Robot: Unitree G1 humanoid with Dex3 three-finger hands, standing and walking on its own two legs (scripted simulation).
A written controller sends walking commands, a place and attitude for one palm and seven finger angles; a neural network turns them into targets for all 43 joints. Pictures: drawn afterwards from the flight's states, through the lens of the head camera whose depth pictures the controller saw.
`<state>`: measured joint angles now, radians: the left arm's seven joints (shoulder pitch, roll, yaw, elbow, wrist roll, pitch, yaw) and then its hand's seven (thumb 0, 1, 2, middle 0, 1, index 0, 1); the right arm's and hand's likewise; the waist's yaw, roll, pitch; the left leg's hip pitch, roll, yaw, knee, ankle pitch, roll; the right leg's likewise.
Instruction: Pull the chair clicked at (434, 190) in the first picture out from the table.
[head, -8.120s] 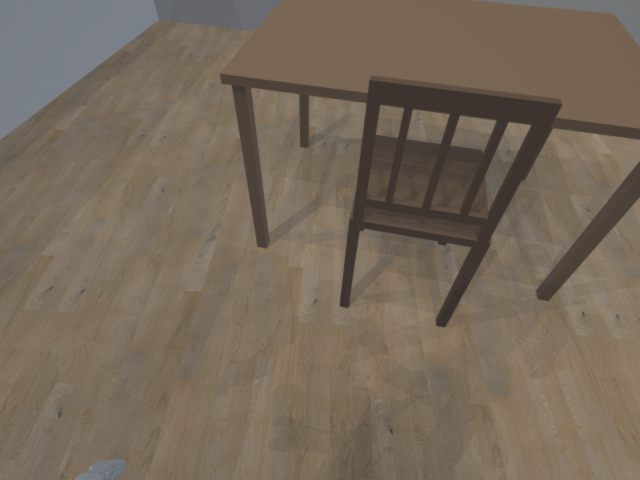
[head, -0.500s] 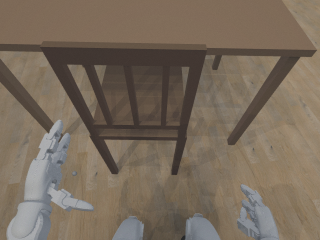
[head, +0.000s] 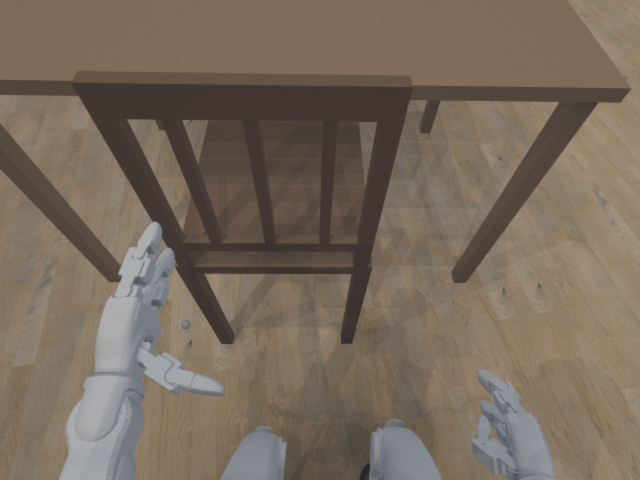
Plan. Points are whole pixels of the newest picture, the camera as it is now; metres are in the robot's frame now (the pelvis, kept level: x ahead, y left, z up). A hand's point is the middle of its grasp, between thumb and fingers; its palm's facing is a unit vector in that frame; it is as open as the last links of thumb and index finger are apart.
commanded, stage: aim the fingers beside a spindle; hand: left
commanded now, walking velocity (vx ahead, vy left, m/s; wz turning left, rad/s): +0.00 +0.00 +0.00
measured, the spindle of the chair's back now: (262, 189) +0.51 +0.12 +0.02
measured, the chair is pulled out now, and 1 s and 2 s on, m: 0.00 0.00 0.00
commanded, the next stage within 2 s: push the fingers through the gap in 1.58 s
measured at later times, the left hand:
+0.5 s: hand (233, 300) +0.32 +0.13 +0.03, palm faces +0.02 -1.00 -0.03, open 16.9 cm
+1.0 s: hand (267, 279) +0.36 +0.09 +0.01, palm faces +0.01 -1.00 -0.02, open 16.9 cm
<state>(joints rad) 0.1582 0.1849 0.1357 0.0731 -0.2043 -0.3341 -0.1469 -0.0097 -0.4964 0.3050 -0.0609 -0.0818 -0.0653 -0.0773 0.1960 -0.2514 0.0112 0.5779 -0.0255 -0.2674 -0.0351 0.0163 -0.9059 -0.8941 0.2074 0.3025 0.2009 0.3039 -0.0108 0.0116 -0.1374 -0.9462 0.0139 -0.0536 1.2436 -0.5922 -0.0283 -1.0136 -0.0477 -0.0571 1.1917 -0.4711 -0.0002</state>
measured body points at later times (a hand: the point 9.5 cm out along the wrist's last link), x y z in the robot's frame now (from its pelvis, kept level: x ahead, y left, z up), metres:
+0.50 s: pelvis +0.00 +0.00 -0.01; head +0.10 +0.00 +0.43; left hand +0.31 +0.18 +0.03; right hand +0.18 -0.23 -0.11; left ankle +0.01 +0.13 -0.63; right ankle +0.06 -0.12 -0.63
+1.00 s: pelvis +0.00 +0.00 -0.02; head +0.11 -0.01 +0.42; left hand +0.36 +0.15 +0.01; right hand +0.15 -0.25 -0.13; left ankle +0.01 +0.13 -0.63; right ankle +0.06 -0.12 -0.63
